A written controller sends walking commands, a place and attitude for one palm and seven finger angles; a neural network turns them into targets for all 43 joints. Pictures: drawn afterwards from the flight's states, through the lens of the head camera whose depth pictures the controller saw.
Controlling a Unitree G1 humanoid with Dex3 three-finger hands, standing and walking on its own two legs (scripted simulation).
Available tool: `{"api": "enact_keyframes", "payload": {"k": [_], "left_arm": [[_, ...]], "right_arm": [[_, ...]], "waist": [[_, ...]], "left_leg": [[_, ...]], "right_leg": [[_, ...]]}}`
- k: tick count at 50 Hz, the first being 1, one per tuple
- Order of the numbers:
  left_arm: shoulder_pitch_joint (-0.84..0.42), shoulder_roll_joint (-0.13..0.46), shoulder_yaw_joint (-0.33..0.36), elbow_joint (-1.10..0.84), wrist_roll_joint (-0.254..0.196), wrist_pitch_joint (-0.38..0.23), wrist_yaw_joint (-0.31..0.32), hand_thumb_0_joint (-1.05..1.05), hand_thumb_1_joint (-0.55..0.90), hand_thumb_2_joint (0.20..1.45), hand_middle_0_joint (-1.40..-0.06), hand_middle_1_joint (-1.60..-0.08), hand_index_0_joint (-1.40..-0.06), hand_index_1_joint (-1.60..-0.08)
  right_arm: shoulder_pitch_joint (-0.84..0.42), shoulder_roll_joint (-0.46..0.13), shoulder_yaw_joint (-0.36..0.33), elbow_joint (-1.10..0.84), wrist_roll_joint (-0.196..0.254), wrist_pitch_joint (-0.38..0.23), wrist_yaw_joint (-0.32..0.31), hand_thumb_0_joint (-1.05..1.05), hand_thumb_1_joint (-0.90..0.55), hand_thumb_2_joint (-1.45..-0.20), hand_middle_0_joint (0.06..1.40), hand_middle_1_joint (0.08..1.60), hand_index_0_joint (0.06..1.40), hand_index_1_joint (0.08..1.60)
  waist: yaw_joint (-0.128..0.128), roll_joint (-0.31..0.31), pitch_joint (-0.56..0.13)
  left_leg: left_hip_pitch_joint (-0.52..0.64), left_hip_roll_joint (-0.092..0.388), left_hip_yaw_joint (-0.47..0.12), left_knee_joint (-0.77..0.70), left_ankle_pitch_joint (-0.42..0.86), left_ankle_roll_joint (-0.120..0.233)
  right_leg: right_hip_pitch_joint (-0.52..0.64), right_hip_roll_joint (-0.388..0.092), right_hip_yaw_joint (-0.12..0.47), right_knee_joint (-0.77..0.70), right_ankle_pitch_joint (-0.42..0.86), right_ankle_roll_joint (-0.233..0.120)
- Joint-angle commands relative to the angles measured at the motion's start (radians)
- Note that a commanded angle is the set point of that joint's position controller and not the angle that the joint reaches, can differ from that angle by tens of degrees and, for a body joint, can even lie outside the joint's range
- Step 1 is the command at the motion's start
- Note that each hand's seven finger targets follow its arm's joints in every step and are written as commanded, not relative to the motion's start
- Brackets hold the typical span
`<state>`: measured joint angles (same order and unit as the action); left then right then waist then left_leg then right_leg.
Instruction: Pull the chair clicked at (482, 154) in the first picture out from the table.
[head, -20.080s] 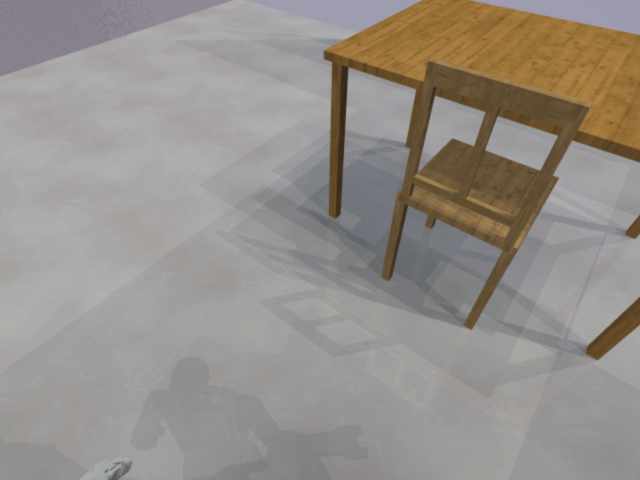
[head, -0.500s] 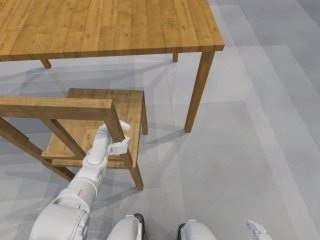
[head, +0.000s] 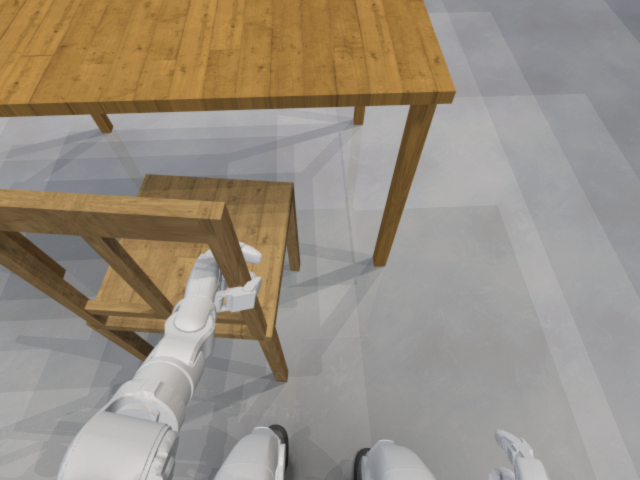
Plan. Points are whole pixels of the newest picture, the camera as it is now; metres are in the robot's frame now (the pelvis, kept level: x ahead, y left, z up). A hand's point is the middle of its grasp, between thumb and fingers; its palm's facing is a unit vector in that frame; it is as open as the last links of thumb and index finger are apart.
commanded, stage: step backward, pulling the chair out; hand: left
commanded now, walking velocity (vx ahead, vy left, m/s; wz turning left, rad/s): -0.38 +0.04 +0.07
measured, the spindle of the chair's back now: (135, 277) +0.40 +0.30 -0.09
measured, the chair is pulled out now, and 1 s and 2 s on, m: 0.20 0.23 0.37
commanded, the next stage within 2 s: none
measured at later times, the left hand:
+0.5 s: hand (246, 295) +0.35 +0.12 -0.06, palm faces -0.07 -0.98 -0.17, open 6.1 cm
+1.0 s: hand (250, 311) +0.33 +0.11 -0.06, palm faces +0.00 -0.99 -0.17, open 6.2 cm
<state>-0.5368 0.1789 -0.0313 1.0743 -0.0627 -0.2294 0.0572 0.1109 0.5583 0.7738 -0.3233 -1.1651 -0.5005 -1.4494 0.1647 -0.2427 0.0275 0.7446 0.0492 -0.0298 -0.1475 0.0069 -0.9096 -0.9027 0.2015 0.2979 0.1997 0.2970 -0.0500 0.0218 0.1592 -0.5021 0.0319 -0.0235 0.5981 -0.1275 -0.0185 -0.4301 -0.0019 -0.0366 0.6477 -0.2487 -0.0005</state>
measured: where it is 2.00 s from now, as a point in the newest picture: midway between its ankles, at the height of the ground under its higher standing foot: outside the picture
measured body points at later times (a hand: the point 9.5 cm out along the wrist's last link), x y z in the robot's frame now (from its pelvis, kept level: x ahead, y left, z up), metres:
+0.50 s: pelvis -0.02 +0.00 +0.00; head +0.06 +0.00 +0.44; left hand +0.35 +0.17 -0.04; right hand +0.09 -0.24 -0.14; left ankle +0.11 +0.13 -0.72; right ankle +0.06 -0.12 -0.72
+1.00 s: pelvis -0.06 -0.03 +0.00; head +0.05 -0.04 +0.44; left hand +0.32 +0.16 -0.04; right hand +0.04 -0.27 -0.14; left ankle +0.01 +0.11 -0.72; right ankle -0.01 -0.12 -0.72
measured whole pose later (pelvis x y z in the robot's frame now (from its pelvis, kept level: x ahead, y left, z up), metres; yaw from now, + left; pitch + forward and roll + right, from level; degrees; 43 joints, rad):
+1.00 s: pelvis -0.06 -0.03 +0.00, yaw +2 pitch +3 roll -1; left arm -0.63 0.21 0.05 1.12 -0.08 -0.22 0.05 0.15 0.54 0.80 -0.33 -1.14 -0.50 -1.45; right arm 0.15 -0.22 0.04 0.77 0.05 -0.04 -0.12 0.01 -0.91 -0.90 0.20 0.30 0.20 0.30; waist -0.08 0.04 0.20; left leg -0.50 0.02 -0.06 0.67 -0.23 -0.04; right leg -0.44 0.04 -0.05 0.62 -0.24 -0.04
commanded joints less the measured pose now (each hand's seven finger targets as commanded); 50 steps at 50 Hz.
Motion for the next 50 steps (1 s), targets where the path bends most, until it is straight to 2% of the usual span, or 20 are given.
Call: {"api": "enact_keyframes", "payload": {"k": [1, 6, 9, 12, 15, 18, 21, 23, 26, 27, 30, 34, 35, 37, 39, 41, 44, 46, 48, 50], "left_arm": [[-0.375, 0.226, 0.042, -0.221, 0.035, -0.079, 0.045, 0.000, 0.900, 0.900, -0.500, -1.450, -0.500, -1.450], [-0.374, 0.256, 0.046, -0.201, 0.029, -0.063, 0.050, 0.000, 0.900, 0.900, -0.500, -1.450, -0.500, -1.450], [-0.384, 0.222, 0.029, -0.223, 0.033, -0.068, 0.046, 0.000, 0.900, 0.900, -0.500, -1.450, -0.500, -1.450], [-0.395, 0.175, 0.014, -0.221, 0.026, -0.071, 0.041, 0.000, 0.900, 0.900, -0.500, -1.450, -0.500, -1.450], [-0.410, 0.144, 0.002, -0.233, 0.025, -0.067, 0.039, 0.000, 0.900, 0.900, -0.500, -1.450, -0.500, -1.450], [-0.412, 0.163, 0.022, -0.234, 0.029, -0.072, 0.040, 0.000, 0.900, 0.900, -0.500, -1.450, -0.500, -1.450], [-0.424, 0.182, 0.026, -0.219, 0.034, -0.072, 0.034, 0.000, 0.900, 0.900, -0.500, -1.450, -0.500, -1.450], [-0.432, 0.203, 0.035, -0.215, 0.034, -0.069, 0.035, 0.000, 0.900, 0.900, -0.500, -1.450, -0.500, -1.450], [-0.409, 0.264, 0.055, -0.209, 0.030, -0.081, 0.046, 0.000, 0.900, 0.900, -0.500, -1.450, -0.500, -1.450], [-0.387, 0.264, 0.060, -0.177, 0.031, -0.071, 0.049, 0.000, 0.900, 0.900, -0.500, -1.450, -0.500, -1.450], [-0.392, 0.240, 0.059, -0.210, 0.035, -0.057, 0.040, 0.000, 0.900, 0.900, -0.500, -1.450, -0.500, -1.450], [-0.407, 0.186, 0.040, -0.205, 0.037, -0.039, 0.044, 0.000, 0.900, 0.900, -0.500, -1.450, -0.500, -1.450], [-0.415, 0.168, 0.034, -0.201, 0.029, -0.037, 0.039, 0.000, 0.900, 0.900, -0.500, -1.450, -0.500, -1.450], [-0.484, 0.122, 0.000, -0.267, 0.036, -0.050, 0.029, 0.000, 0.900, 0.900, -0.500, -1.450, -0.500, -1.450], [-0.492, 0.133, 0.020, -0.243, 0.044, -0.051, 0.035, 0.000, 0.900, 0.900, -0.500, -1.450, -0.500, -1.450], [-0.479, 0.161, 0.052, -0.225, 0.042, -0.055, 0.035, 0.000, 0.900, 0.900, -0.500, -1.450, -0.500, -1.450], [-0.475, 0.167, 0.048, -0.193, 0.047, -0.061, 0.026, 0.000, 0.900, 0.900, -0.500, -1.450, -0.500, -1.450], [-0.465, 0.216, 0.062, -0.173, 0.050, -0.061, 0.020, 0.000, 0.900, 0.900, -0.500, -1.450, -0.500, -1.450], [-0.463, 0.289, 0.100, -0.181, 0.034, -0.052, 0.033, 0.000, 0.900, 0.900, -0.500, -1.450, -0.500, -1.450], [-0.457, 0.299, 0.101, -0.163, 0.027, -0.025, 0.027, 0.000, 0.900, 0.900, -0.500, -1.450, -0.500, -1.450]], "right_arm": [[0.046, -0.125, -0.045, -0.092, 0.005, -0.031, -0.012, 0.000, -0.900, -0.900, 0.200, 0.300, 0.200, 0.300], [0.039, -0.123, -0.040, -0.075, 0.012, -0.038, -0.012, 0.000, -0.900, -0.900, 0.200, 0.300, 0.200, 0.300], [0.031, -0.136, -0.033, -0.069, 0.007, -0.040, -0.018, 0.000, -0.900, -0.900, 0.200, 0.300, 0.200, 0.300], [0.020, -0.145, -0.037, -0.081, 0.005, -0.031, -0.011, 0.000, -0.900, -0.900, 0.200, 0.300, 0.200, 0.300], [0.006, -0.134, -0.033, -0.084, -0.004, -0.032, -0.009, 0.000, -0.900, -0.900, 0.200, 0.300, 0.200, 0.300], [0.033, -0.132, -0.038, -0.065, -0.006, -0.044, -0.008, 0.000, -0.900, -0.900, 0.200, 0.300, 0.200, 0.300], [0.035, -0.128, -0.041, -0.063, -0.003, -0.049, -0.008, 0.000, -0.900, -0.900, 0.200, 0.300, 0.200, 0.300], [0.006, -0.120, -0.040, -0.083, 0.001, -0.047, -0.006, 0.000, -0.900, -0.900, 0.200, 0.300, 0.200, 0.300], [0.047, -0.110, -0.042, -0.078, 0.012, -0.059, -0.007, 0.000, -0.900, -0.900, 0.200, 0.300, 0.200, 0.300], [0.044, -0.112, -0.040, -0.057, 0.010, -0.061, -0.005, 0.000, -0.900, -0.900, 0.200, 0.300, 0.200, 0.300], [0.028, -0.099, -0.017, -0.051, -0.002, -0.066, -0.004, 0.000, -0.900, -0.900, 0.200, 0.300, 0.200, 0.300], [0.052, -0.164, -0.033, -0.041, -0.003, -0.051, -0.016, 0.000, -0.900, -0.900, 0.200, 0.300, 0.200, 0.300], [0.070, -0.153, -0.038, -0.042, -0.002, -0.042, -0.005, 0.000, -0.900, -0.900, 0.200, 0.300, 0.200, 0.300], [0.062, -0.130, -0.031, -0.041, -0.020, -0.036, 0.005, 0.000, -0.900, -0.900, 0.200, 0.300, 0.200, 0.300], [0.074, -0.124, -0.038, -0.034, -0.028, -0.034, 0.015, 0.000, -0.900, -0.900, 0.200, 0.300, 0.200, 0.300], [0.100, -0.125, -0.044, -0.021, -0.026, -0.037, 0.022, 0.000, -0.900, -0.900, 0.200, 0.300, 0.200, 0.300], [0.091, -0.124, -0.046, -0.018, -0.012, -0.037, 0.027, 0.000, -0.900, -0.900, 0.200, 0.300, 0.200, 0.300], [0.057, -0.127, -0.041, -0.040, -0.003, -0.030, 0.012, 0.000, -0.900, -0.900, 0.200, 0.300, 0.200, 0.300], [0.082, -0.137, -0.050, -0.054, 0.014, -0.032, 0.006, 0.000, -0.900, -0.900, 0.200, 0.300, 0.200, 0.300], [0.032, -0.132, -0.039, -0.071, 0.019, -0.030, 0.008, 0.000, -0.900, -0.900, 0.200, 0.300, 0.200, 0.300]], "waist": [[-0.004, 0.007, -0.488], [-0.005, -0.087, -0.468], [0.004, -0.006, -0.496], [0.009, 0.111, -0.500], [0.016, 0.195, -0.476], [0.012, 0.152, -0.524], [-0.002, 0.115, -0.535], [0.004, 0.111, -0.452], [-0.008, -0.119, -0.447], [0.002, -0.145, -0.447], [0.018, -0.099, -0.488], [0.017, 0.031, -0.522], [0.012, 0.042, -0.543], [0.002, 0.249, -0.602], [0.004, 0.265, -0.581], [0.004, 0.177, -0.614], [-0.002, 0.122, -0.613], [-0.006, 0.084, -0.541], [-0.012, -0.067, -0.605], [0.001, -0.086, -0.577]], "left_leg": [[0.259, 0.050, -0.066, -0.017, 0.006, 0.027], [0.293, -0.024, 0.001, 0.080, -0.094, -0.011], [0.338, 0.041, -0.057, -0.057, 0.170, 0.012], [0.317, 0.131, -0.199, -0.152, 0.121, 0.074], [0.306, 0.186, -0.272, -0.202, 0.021, 0.101], [0.381, 0.181, -0.243, -0.140, 0.136, 0.102], [0.309, 0.144, -0.165, -0.097, 0.140, 0.075], [0.159, 0.124, -0.145, -0.111, -0.108, 0.066], [0.233, -0.037, 0.004, 0.149, -0.245, -0.008], [0.254, -0.057, 0.012, 0.249, -0.228, -0.020], [0.160, -0.044, -0.032, 0.185, -0.251, -0.014], [0.334, 0.118, -0.186, -0.085, 0.487, 0.054], [0.382, 0.147, -0.203, -0.070, 0.522, 0.073], [0.514, 0.185, -0.240, -0.089, 0.661, 0.089], [0.580, 0.216, -0.253, -0.078, 0.761, 0.107], [0.662, 0.214, -0.234, 0.007, 0.897, 0.112], [0.495, 0.159, -0.148, 0.065, 0.736, 0.066], [0.241, 0.097, -0.102, 0.037, 0.412, 0.014], [0.176, -0.001, -0.030, 0.170, 0.022, -0.028], [0.071, -0.046, -0.065, 0.261, -0.320, -0.025]], "right_leg": [[0.096, -0.114, 0.116, -0.189, 0.025, -0.013], [0.072, -0.243, 0.156, -0.289, 0.068, -0.048], [0.114, -0.132, 0.056, -0.168, 0.163, 0.007], [0.087, -0.030, 0.030, -0.022, -0.047, 0.011], [0.042, -0.008, 0.039, 0.030, -0.157, -0.008], [0.054, -0.007, 0.053, -0.029, -0.068, -0.009], [0.124, -0.028, 0.065, -0.064, 0.029, -0.005], [0.128, -0.054, 0.096, -0.085, -0.132, -0.016], [-0.004, -0.233, 0.253, -0.336, -0.272, -0.076], [-0.018, -0.290, 0.275, -0.372, -0.231, -0.103], [0.183, -0.286, 0.200, -0.271, 0.175, -0.107], [0.121, -0.063, 0.033, 0.001, 0.332, 0.021], [0.094, -0.047, 0.044, 0.016, 0.215, 0.017], [-0.032, -0.033, 0.043, 0.140, -0.063, 0.006], [-0.094, -0.021, 0.052, 0.173, -0.206, -0.007], [-0.079, -0.017, 0.055, 0.066, -0.093, -0.007], [0.123, -0.050, 0.070, -0.091, 0.307, -0.001], [0.236, -0.125, 0.111, -0.089, 0.547, -0.019], [0.336, -0.248, 0.191, -0.140, 0.753, -0.044], [0.340, -0.325, 0.220, -0.187, 0.707, -0.058]]}}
